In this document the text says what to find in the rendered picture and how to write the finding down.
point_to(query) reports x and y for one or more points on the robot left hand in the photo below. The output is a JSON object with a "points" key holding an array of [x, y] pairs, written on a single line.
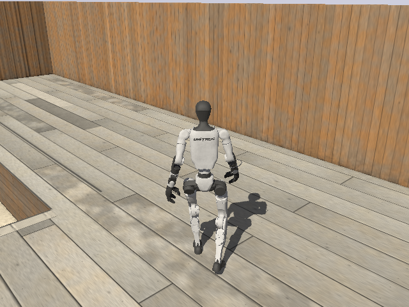
{"points": [[169, 193]]}

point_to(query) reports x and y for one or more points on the right robot upper arm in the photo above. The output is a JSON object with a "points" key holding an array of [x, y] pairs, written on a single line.
{"points": [[226, 142]]}

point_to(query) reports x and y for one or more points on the left robot forearm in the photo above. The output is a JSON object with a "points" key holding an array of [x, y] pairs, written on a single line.
{"points": [[173, 174]]}

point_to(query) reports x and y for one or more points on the robot right hand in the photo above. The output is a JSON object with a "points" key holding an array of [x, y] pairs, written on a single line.
{"points": [[229, 174]]}

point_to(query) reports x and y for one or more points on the robot left foot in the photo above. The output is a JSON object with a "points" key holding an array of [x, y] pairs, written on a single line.
{"points": [[197, 249]]}

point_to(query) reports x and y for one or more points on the left robot upper arm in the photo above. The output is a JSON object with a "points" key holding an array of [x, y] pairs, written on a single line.
{"points": [[180, 146]]}

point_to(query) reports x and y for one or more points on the right robot forearm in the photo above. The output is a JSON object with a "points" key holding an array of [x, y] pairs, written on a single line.
{"points": [[233, 165]]}

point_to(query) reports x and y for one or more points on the robot torso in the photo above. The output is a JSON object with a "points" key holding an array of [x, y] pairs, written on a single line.
{"points": [[204, 155]]}

